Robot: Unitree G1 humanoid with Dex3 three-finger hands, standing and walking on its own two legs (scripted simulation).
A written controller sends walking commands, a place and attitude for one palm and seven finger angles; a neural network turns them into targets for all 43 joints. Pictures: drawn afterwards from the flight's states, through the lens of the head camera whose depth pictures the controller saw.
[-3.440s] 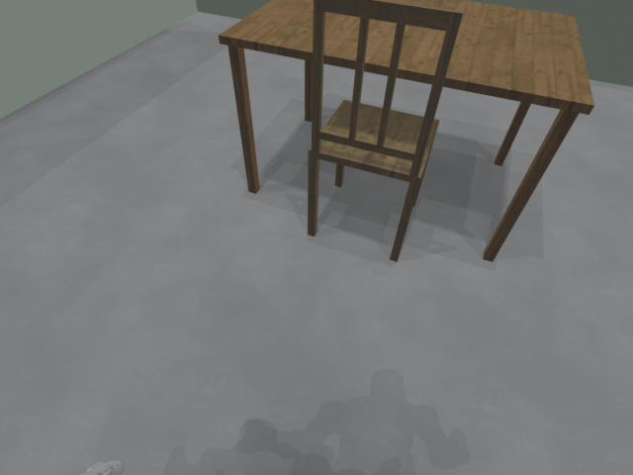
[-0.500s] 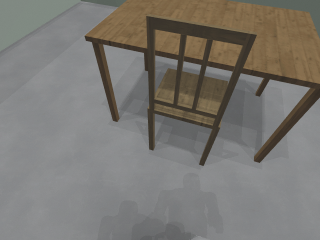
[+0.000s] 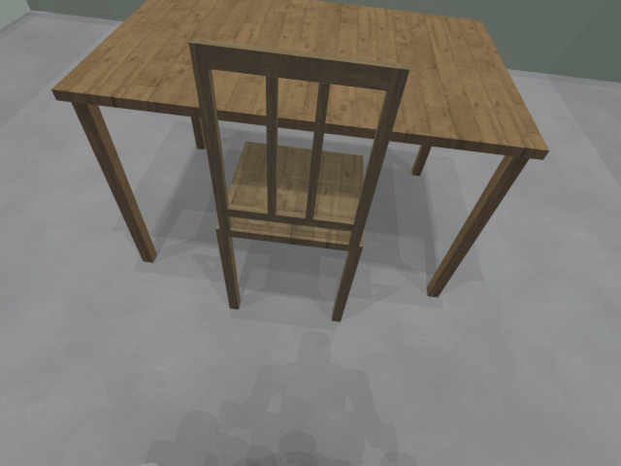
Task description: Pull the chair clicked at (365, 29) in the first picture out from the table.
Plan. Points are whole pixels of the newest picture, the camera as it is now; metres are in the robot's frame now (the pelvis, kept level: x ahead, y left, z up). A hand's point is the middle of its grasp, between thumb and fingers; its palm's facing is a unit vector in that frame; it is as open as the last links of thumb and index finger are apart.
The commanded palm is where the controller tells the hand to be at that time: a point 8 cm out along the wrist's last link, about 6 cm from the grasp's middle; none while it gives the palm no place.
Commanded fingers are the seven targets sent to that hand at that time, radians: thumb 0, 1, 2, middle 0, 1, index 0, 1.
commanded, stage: take the last steps up to it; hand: left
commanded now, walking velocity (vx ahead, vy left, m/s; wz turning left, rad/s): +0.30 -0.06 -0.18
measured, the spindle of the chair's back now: (272, 154) +0.72 +0.11 -0.05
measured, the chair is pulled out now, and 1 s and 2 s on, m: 0.00 0.00 0.00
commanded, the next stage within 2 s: come to a stop and stand still in 0.82 s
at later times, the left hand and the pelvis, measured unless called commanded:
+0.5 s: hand out of the picture +0.09 +0.14 -0.16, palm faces -0.03 -0.98 -0.20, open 7.3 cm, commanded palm none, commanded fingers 0.00 0.90 0.90 -0.20 -0.30 -0.20 -0.30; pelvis +0.08 -0.04 +0.01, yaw -4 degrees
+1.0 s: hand (233, 374) +0.28 +0.13 -0.17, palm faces -0.05 -0.97 -0.22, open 7.3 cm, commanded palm none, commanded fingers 0.00 0.90 0.90 -0.20 -0.30 -0.20 -0.30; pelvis +0.23 -0.05 +0.00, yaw -6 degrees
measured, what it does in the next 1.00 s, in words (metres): walks ahead: right foot, then left foot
